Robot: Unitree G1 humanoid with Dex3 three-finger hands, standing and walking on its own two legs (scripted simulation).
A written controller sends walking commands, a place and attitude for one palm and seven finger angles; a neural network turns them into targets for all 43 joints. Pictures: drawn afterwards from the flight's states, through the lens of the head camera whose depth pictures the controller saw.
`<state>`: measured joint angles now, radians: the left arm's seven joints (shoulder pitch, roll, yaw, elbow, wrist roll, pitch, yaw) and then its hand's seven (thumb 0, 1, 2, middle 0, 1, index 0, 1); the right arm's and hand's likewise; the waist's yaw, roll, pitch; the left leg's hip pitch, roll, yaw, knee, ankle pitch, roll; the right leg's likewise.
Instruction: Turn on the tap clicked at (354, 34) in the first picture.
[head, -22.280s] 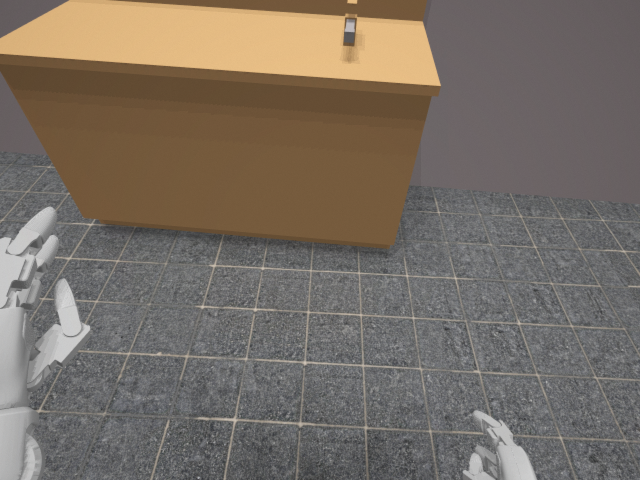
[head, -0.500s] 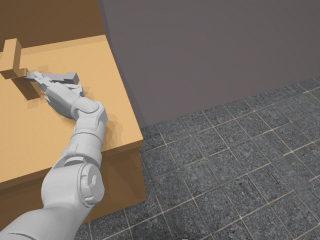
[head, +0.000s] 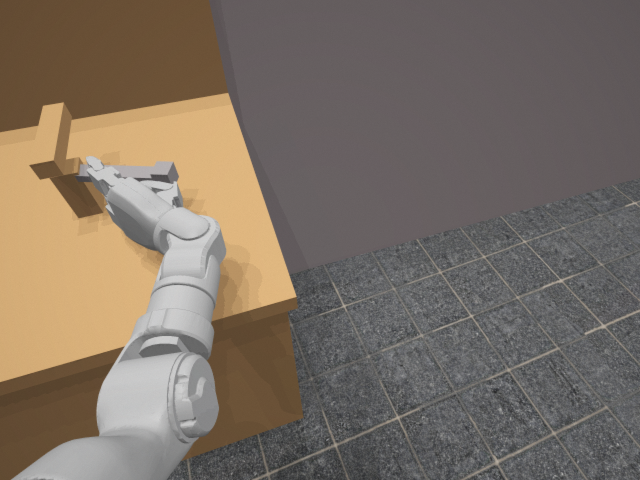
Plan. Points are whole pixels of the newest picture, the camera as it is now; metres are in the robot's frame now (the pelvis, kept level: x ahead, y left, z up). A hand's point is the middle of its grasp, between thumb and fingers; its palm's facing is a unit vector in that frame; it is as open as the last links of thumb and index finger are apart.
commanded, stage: lift the hand up off the lever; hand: left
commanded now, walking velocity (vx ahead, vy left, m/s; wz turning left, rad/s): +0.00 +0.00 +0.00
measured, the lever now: (165, 175) +0.51 +0.21 +0.11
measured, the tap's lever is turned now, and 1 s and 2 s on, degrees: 69 69 69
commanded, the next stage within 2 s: draw the hand back beside the body in 1.92 s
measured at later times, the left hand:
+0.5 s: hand (162, 186) +0.45 +0.19 +0.14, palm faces +0.80 -0.59 -0.10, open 7.8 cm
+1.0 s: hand (159, 175) +0.45 +0.19 +0.16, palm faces +0.80 -0.60 -0.09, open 7.8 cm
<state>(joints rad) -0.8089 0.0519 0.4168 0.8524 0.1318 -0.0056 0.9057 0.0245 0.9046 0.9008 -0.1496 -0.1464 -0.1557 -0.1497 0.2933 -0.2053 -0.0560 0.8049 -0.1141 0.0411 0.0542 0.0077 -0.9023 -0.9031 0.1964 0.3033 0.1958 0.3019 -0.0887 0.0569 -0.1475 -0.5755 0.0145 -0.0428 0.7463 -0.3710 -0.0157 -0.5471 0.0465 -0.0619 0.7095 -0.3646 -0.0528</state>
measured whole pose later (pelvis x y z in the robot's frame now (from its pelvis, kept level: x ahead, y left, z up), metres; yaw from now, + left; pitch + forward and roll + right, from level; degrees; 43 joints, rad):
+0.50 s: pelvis -0.01 +0.00 +0.01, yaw +1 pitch +9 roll -1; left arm -0.83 0.06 0.40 0.83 0.12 0.08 0.89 0.02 0.90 0.90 -0.15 -0.15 -0.15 -0.15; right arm 0.23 -0.21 -0.05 0.81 -0.10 0.04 0.01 0.01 -0.90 -0.90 0.20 0.30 0.20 0.30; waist -0.07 0.05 -0.13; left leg -0.52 0.01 -0.05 0.70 -0.34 -0.02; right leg -0.49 0.04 -0.07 0.67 -0.34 -0.05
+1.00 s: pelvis -0.01 +0.00 +0.01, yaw +0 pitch +8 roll -1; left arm -0.83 0.05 0.40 0.76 0.11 0.14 0.89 0.02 0.90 0.90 -0.15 -0.15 -0.16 -0.15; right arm 0.26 -0.21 -0.05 0.83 -0.10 0.03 0.01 0.01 -0.90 -0.90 0.20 0.30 0.20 0.30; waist -0.06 0.05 -0.12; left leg -0.47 0.01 -0.03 0.65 -0.32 -0.01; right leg -0.45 0.04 -0.05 0.62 -0.32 -0.05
